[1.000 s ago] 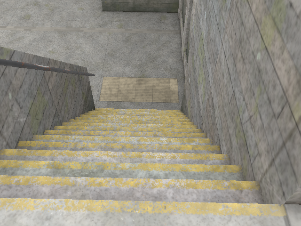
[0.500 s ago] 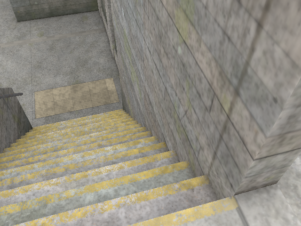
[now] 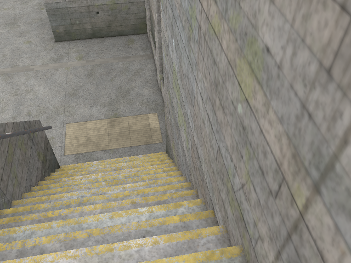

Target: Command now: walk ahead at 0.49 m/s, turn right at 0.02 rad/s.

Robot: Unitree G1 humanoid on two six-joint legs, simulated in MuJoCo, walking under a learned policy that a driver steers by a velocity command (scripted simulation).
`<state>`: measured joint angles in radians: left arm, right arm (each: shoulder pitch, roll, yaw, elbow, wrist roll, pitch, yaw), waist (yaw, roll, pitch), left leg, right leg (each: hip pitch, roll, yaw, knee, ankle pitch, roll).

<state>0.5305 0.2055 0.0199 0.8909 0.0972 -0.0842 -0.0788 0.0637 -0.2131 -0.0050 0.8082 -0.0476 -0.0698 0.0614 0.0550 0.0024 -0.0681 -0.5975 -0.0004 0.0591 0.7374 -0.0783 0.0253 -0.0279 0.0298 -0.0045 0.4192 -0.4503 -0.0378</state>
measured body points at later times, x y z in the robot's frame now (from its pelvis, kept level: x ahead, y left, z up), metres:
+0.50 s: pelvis +0.17 +0.00 -0.03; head +0.17 +0.01 +0.42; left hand +0.25 +0.25 -0.16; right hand +0.22 -0.26 -0.16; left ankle +0.11 +0.10 -0.68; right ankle +0.19 -0.12 -0.73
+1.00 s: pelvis +0.34 +0.10 -0.24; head +0.33 +0.12 +0.21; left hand +0.39 +0.36 -0.38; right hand +0.30 -0.15 -0.37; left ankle +0.32 +0.17 -0.94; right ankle +0.36 -0.06 -0.70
